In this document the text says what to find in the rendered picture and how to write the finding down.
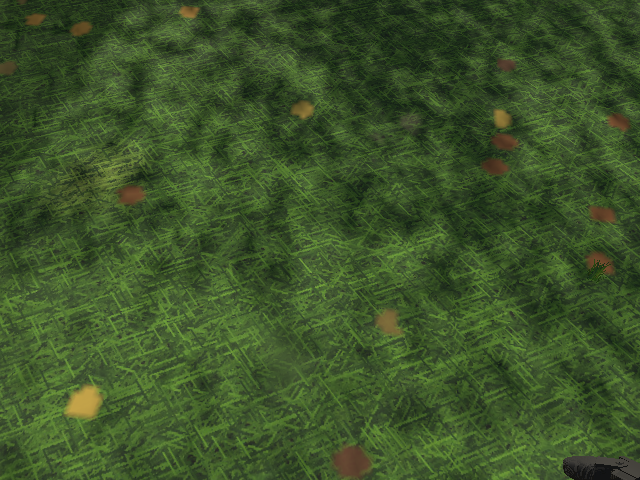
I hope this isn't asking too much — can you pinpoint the robot right hand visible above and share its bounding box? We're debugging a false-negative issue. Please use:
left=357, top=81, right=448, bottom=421
left=563, top=456, right=640, bottom=480

